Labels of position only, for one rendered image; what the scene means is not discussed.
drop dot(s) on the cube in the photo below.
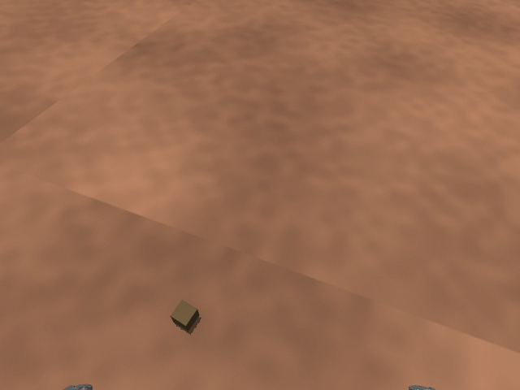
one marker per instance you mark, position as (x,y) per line
(185,315)

